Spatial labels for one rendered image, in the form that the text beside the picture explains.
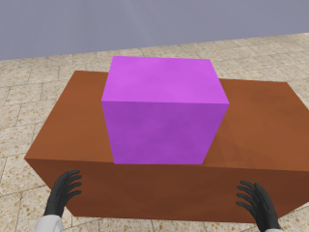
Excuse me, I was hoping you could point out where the left robot hand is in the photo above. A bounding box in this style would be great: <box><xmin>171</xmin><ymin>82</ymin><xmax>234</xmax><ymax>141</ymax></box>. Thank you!
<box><xmin>43</xmin><ymin>169</ymin><xmax>82</xmax><ymax>218</ymax></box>

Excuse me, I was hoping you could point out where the right robot hand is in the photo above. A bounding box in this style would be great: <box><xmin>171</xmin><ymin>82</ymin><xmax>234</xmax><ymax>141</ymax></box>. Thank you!
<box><xmin>236</xmin><ymin>181</ymin><xmax>281</xmax><ymax>232</ymax></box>

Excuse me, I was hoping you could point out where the carton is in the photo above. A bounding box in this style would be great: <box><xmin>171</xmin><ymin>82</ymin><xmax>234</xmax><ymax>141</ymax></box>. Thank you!
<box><xmin>101</xmin><ymin>55</ymin><xmax>230</xmax><ymax>164</ymax></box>

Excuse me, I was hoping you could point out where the robot left forearm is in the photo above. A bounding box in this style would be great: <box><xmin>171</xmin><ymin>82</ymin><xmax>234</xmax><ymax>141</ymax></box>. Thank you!
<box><xmin>33</xmin><ymin>215</ymin><xmax>64</xmax><ymax>232</ymax></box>

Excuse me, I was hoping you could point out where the pedestal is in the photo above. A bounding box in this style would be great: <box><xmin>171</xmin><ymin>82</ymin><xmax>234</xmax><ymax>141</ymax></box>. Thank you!
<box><xmin>24</xmin><ymin>70</ymin><xmax>309</xmax><ymax>224</ymax></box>

